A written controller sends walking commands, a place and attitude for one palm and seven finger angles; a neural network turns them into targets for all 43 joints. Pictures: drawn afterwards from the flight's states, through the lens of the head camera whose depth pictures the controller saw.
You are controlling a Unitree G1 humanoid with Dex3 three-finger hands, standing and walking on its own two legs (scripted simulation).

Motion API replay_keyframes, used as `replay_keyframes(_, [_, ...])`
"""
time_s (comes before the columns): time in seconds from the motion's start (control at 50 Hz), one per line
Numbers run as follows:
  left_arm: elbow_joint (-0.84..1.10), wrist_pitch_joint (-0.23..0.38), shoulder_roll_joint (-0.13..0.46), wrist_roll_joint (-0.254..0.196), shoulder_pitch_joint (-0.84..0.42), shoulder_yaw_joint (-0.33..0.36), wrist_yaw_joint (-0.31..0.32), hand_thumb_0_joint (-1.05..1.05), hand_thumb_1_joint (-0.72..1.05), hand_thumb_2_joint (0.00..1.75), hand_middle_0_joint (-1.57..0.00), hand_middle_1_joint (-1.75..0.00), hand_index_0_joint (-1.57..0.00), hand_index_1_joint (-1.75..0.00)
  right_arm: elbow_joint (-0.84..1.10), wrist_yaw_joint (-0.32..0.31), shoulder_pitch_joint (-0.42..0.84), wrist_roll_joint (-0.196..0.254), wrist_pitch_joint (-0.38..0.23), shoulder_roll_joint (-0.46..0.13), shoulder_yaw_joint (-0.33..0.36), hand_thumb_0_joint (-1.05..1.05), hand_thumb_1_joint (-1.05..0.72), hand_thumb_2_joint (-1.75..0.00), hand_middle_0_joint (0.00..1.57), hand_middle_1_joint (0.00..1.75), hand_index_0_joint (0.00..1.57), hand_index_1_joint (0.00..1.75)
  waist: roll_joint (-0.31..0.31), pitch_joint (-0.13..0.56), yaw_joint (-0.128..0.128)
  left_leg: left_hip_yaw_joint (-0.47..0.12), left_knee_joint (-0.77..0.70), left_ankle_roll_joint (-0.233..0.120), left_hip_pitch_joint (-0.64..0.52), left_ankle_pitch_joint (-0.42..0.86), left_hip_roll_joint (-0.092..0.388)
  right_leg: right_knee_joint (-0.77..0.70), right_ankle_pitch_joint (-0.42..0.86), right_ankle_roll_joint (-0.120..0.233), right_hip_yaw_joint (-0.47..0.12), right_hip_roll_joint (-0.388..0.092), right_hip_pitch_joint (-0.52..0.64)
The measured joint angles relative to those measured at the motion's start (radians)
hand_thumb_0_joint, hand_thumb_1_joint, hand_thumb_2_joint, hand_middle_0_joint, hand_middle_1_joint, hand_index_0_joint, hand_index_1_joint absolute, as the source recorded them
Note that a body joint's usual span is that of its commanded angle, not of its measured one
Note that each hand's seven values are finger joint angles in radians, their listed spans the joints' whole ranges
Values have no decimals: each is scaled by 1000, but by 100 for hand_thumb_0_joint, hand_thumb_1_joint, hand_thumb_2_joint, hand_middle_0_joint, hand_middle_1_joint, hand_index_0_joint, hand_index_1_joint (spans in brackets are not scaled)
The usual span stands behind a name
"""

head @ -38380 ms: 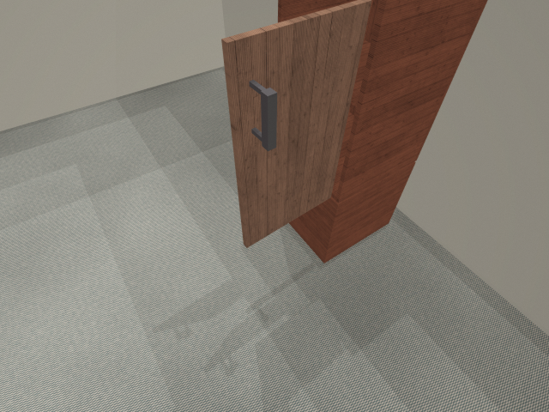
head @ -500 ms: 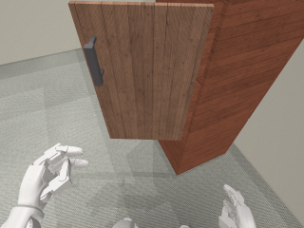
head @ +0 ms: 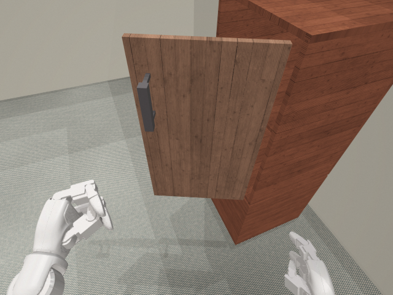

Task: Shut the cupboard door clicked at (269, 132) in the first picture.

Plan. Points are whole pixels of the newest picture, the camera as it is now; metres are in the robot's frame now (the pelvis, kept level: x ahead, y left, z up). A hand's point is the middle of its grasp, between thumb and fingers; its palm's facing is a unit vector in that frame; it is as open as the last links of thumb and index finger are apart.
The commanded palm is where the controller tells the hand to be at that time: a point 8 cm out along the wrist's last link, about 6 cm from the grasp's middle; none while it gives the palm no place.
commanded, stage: raise the hand and make a fist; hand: left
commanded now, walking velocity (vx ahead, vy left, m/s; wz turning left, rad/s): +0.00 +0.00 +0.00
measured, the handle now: (148, 103) +0.49 +0.16 +0.14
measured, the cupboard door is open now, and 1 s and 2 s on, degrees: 64 64 64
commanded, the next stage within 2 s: bring the fist close to the handle in 0.68 s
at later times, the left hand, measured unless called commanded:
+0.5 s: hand (107, 196) +0.24 +0.17 +0.14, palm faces +0.06 -1.00 -0.04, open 3.1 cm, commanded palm +0.21 +0.22 +0.14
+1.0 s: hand (125, 182) +0.26 +0.15 +0.14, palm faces +0.06 -1.00 -0.05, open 3.1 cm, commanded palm +0.24 +0.20 +0.14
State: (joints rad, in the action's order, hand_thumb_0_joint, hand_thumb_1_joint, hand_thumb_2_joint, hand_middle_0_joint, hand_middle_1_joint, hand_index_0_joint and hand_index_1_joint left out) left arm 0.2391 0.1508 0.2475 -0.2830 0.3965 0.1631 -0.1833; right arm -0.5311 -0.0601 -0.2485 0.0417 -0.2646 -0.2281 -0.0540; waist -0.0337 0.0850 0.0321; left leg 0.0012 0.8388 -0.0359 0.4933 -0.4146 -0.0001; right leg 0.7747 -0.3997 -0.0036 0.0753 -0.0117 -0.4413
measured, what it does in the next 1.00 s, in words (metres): stands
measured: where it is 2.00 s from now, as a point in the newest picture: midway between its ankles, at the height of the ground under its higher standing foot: outside the picture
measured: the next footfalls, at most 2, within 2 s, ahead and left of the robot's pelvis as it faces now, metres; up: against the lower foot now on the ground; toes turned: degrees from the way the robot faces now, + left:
none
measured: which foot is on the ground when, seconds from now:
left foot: down 0.00-1.00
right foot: down 0.00-1.00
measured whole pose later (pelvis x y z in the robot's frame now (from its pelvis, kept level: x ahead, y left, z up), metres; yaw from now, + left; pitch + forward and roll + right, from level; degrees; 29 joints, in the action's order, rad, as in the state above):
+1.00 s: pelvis +0.00 -0.03 +0.02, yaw +0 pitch +0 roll +0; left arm 0.10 0.02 0.24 -0.26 0.14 0.18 -0.17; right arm -0.63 -0.08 -0.23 0.05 -0.27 -0.25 -0.06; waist -0.05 0.03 0.04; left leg -0.01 0.64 0.01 0.31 -0.33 0.01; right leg 0.62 -0.34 0.03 0.08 0.01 -0.28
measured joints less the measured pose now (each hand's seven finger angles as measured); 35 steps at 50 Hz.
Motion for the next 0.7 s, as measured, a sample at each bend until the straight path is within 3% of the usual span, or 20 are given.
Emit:
replay_keyframes(0.22, [-1, -112, 11, 4, -88, 22, 5, 2, 90, 90, -129, -148, -128, -148, -38, -4, 0, 5, 2, 7, -27, 1, -90, -90, 21, 30, 20, 30, -9, -16, 11, -1, -101, 4, -105, 41, -3, -96, 38, 3, 1, 0, 103])
replay_keyframes(0.4, [-28, -177, 10, -8, -141, 45, -3, 2, 90, 90, -130, -150, -130, -150, -71, -14, -8, 14, 7, -11, -15, 1, -90, -90, 21, 30, 20, 30, -13, -27, 3, 5, -176, 14, -171, 74, 1, -155, 64, 12, -6, 6, 158])
replay_keyframes(0.7, [-35, -133, -5, 9, -116, 33, 13, 2, 90, 90, -130, -150, -130, -150, -78, -14, -5, 6, -5, -21, 3, 1, -91, -90, 21, 30, 20, 30, -12, -43, 4, -1, -199, 34, -193, 85, 14, -159, 63, 32, 0, 19, 171])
